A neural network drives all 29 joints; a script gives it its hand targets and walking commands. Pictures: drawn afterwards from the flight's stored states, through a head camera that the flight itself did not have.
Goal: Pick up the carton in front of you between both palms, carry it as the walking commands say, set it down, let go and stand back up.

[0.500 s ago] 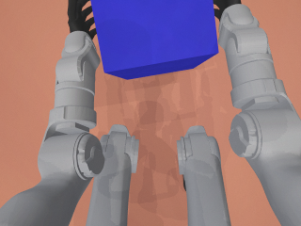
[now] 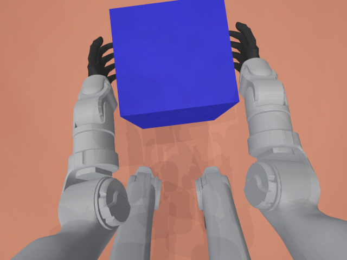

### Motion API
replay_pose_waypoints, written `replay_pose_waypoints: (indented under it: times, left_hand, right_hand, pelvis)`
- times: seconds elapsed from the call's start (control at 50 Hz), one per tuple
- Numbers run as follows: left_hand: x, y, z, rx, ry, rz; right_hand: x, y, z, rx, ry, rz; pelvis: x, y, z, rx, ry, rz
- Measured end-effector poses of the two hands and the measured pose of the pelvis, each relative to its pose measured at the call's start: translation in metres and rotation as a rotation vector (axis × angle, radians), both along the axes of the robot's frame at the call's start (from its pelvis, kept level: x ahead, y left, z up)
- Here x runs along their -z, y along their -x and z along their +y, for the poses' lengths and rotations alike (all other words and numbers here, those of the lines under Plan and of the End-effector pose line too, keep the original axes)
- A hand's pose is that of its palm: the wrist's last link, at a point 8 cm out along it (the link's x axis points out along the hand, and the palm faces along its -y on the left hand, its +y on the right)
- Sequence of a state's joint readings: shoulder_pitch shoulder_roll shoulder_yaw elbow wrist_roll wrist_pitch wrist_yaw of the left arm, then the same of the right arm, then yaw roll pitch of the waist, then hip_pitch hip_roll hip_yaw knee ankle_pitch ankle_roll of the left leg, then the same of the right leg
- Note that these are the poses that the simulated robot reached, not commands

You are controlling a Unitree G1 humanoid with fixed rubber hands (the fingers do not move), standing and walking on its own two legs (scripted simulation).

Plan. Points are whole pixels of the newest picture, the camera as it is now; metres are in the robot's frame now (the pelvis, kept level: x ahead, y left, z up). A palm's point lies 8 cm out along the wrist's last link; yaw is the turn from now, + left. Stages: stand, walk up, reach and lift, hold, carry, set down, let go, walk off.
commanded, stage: reach and lift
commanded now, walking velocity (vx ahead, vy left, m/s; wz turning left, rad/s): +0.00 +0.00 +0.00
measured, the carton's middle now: (173, 77) +0.52 +0.01 -0.13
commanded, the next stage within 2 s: none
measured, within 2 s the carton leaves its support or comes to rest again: neither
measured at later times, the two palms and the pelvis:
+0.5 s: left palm (53, 64) +0.44 +0.15 +0.10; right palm (293, 51) +0.45 -0.15 +0.10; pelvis +0.05 +0.00 +0.14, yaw -1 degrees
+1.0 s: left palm out of the picture +0.40 +0.15 +0.25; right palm out of the picture +0.40 -0.15 +0.25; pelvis +0.10 +0.01 +0.25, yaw -1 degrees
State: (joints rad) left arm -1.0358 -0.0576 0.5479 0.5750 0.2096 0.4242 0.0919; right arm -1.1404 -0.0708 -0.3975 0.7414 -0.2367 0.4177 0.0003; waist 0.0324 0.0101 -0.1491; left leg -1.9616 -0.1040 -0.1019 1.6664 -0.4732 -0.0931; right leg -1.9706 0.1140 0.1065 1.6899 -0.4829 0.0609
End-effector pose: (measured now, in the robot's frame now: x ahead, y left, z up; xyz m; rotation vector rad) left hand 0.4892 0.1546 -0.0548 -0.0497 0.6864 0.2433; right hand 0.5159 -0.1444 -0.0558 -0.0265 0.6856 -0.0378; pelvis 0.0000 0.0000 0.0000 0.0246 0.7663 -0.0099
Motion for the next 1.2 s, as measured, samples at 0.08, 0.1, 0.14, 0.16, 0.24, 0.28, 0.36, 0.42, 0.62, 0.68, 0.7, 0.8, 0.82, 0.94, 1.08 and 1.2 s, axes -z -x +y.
replay_pose_waypoints:
  times: [0.08,0.1,0.14,0.16,0.24,0.28,0.36,0.42,0.62,0.68,0.7,0.8,0.82,0.94,1.08,1.2]
  left_hand:
    - [-0.026,0.007,-0.001,0.010,-0.001,0.007]
    - [-0.033,0.009,-0.001,0.013,-0.001,0.008]
    - [-0.047,0.013,-0.001,0.017,-0.001,0.009]
    - [-0.054,0.014,-0.001,0.019,0.000,0.010]
    - [-0.081,0.022,0.000,0.025,0.003,0.009]
    - [-0.093,0.026,0.000,0.027,0.006,0.008]
    - [-0.118,0.033,0.000,0.033,0.009,0.007]
    - [-0.135,0.038,0.000,0.037,0.010,0.006]
    - [-0.194,0.057,0.000,0.054,0.012,0.004]
    - [-0.212,0.062,0.000,0.060,0.012,0.005]
    - [-0.218,0.064,0.000,0.062,0.012,0.005]
    - [-0.247,0.072,0.000,0.073,0.010,0.004]
    - [-0.253,0.074,0.000,0.075,0.010,0.003]
    - [-0.287,0.084,0.000,0.086,0.006,-0.006]
    - [-0.323,0.094,0.000,0.117,-0.015,-0.023]
    - [-0.339,0.101,-0.001,0.139,-0.033,-0.008]
  right_hand:
    - [-0.026,0.010,-0.001,0.012,-0.004,0.007]
    - [-0.032,0.013,-0.001,0.016,-0.003,0.008]
    - [-0.046,0.018,-0.001,0.022,-0.004,0.010]
    - [-0.053,0.021,-0.001,0.025,-0.005,0.011]
    - [-0.080,0.030,-0.001,0.035,-0.007,0.011]
    - [-0.093,0.035,-0.001,0.039,-0.007,0.010]
    - [-0.118,0.044,-0.001,0.048,-0.008,0.009]
    - [-0.136,0.051,-0.001,0.056,-0.009,0.009]
    - [-0.194,0.076,-0.001,0.078,-0.013,0.007]
    - [-0.211,0.083,-0.001,0.084,-0.013,0.007]
    - [-0.217,0.086,-0.001,0.086,-0.013,0.008]
    - [-0.247,0.097,-0.001,0.095,-0.012,0.006]
    - [-0.253,0.099,-0.001,0.096,-0.011,0.005]
    - [-0.287,0.111,-0.001,0.104,-0.011,-0.004]
    - [-0.323,0.126,-0.001,0.103,0.008,-0.023]
    - [-0.339,0.134,-0.002,0.093,0.026,-0.010]
  pelvis:
    - [-0.021,-0.009,0.000,0.002,0.001,-0.019]
    - [-0.027,-0.011,0.000,0.003,0.002,-0.025]
    - [-0.038,-0.016,0.000,0.004,0.003,-0.040]
    - [-0.044,-0.018,0.000,0.004,0.003,-0.048]
    - [-0.066,-0.025,0.000,0.005,0.006,-0.084]
    - [-0.077,-0.029,0.000,0.004,0.008,-0.103]
    - [-0.099,-0.035,0.001,0.003,0.011,-0.144]
    - [-0.115,-0.041,0.001,0.002,0.014,-0.177]
    - [-0.168,-0.061,0.004,0.000,0.022,-0.303]
    - [-0.184,-0.067,0.005,0.000,0.023,-0.347]
    - [-0.189,-0.069,0.005,0.000,0.023,-0.362]
    - [-0.213,-0.081,0.006,0.000,0.024,-0.442]
    - [-0.218,-0.083,0.006,0.000,0.025,-0.459]
    - [-0.241,-0.094,0.007,0.000,0.026,-0.565]
    - [-0.258,-0.101,0.007,0.000,0.029,-0.694]
    - [-0.262,-0.097,0.008,0.004,0.030,-0.776]
